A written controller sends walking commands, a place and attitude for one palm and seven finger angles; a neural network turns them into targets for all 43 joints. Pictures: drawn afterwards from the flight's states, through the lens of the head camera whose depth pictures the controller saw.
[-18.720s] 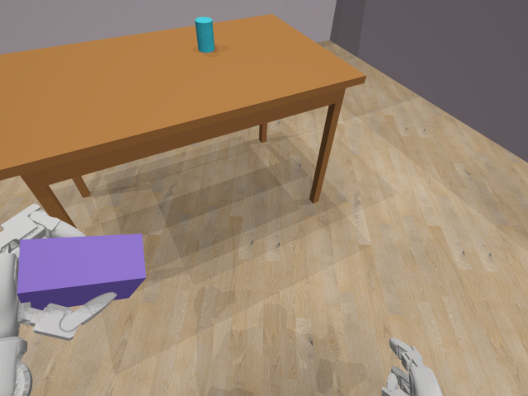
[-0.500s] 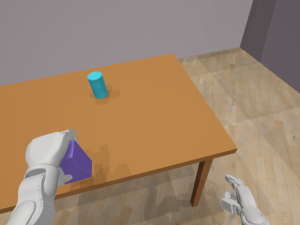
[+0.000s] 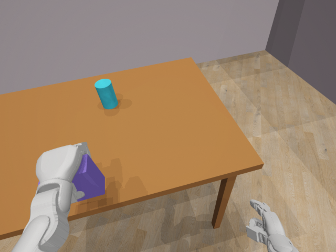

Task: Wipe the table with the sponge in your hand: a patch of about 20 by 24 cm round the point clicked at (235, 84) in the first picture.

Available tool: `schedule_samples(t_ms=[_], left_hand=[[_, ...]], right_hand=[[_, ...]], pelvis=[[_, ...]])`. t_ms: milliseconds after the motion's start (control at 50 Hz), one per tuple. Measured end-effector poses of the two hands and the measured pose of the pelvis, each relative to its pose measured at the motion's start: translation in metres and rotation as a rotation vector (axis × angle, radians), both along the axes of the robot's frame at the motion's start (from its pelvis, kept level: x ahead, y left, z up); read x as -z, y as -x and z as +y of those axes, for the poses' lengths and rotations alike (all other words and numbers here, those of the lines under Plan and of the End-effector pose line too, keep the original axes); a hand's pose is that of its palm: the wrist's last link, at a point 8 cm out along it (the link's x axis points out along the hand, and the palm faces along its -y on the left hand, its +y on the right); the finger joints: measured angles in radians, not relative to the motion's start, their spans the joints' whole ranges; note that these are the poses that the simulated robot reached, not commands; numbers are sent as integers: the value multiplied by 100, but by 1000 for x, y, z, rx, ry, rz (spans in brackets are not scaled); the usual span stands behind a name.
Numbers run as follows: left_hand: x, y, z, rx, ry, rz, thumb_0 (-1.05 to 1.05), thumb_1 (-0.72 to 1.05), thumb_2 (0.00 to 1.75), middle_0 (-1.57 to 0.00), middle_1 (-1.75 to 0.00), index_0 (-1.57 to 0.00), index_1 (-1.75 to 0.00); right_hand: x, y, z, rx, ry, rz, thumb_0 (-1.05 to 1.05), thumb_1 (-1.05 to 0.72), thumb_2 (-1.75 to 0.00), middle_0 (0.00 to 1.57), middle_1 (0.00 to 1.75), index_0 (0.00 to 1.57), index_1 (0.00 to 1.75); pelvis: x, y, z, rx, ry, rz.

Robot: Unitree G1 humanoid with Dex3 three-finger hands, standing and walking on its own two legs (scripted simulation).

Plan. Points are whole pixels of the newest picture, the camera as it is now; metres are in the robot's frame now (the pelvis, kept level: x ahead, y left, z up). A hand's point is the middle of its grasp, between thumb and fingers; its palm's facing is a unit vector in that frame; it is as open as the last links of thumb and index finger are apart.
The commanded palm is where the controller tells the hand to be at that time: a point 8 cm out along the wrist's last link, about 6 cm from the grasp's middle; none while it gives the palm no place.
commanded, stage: move the sponge above the wiping area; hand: left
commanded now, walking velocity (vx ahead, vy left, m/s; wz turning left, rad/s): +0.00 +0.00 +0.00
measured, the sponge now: (78, 184) +0.24 +0.28 +0.03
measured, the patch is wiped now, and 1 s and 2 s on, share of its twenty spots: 0.00 0.00 0.00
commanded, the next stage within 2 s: none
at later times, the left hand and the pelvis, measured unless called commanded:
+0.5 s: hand (72, 174) +0.25 +0.29 +0.05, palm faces -0.04 -0.07 -1.00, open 9.4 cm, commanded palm +0.23 +0.29 +0.12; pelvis -0.01 -0.01 +0.00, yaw +0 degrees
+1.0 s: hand (68, 170) +0.25 +0.30 +0.06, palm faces -0.03 -0.09 -1.00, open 9.4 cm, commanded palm +0.24 +0.29 +0.13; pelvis +0.00 +0.00 +0.00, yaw +0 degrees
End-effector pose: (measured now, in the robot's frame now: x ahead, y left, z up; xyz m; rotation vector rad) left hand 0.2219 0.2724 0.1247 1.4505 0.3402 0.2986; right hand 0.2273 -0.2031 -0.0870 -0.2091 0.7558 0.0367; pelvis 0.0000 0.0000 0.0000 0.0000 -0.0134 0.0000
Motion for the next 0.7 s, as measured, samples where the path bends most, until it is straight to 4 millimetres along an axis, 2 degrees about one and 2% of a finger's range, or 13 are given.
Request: schedule_samples(t_ms=[140,400,540,600,700], left_hand=[[2,-2,6,-15,-14,1,-1,-44,104,-78,-137,-80,-136],[10,-6,5,-3,-13,17,-1,-44,104,-78,-138,-80,-137],[17,-13,16,-30,-27,42,-1,-44,104,-78,-137,-80,-136],[16,-18,17,-23,-24,39,-1,-44,104,-78,-137,-80,-136],[7,-23,8,27,-27,6,-1,-44,104,-78,-138,-80,-137]], right_hand=[[0,4,-9,17,18,1,1,-91,-90,20,30,20,30],[0,8,-17,41,28,-6,1,-91,-90,20,30,20,30],[1,13,-19,55,36,8,1,-91,-90,20,30,20,30],[2,15,-21,60,42,10,1,-91,-90,20,30,20,30],[5,16,-21,70,37,10,1,-91,-90,20,30,20,30]], pelvis=[[0,2,-3,-2,0,0],[0,5,-6,-4,-2,6],[0,6,-8,-6,-2,12],[0,6,-7,-8,-1,14],[0,3,-3,-7,1,18]])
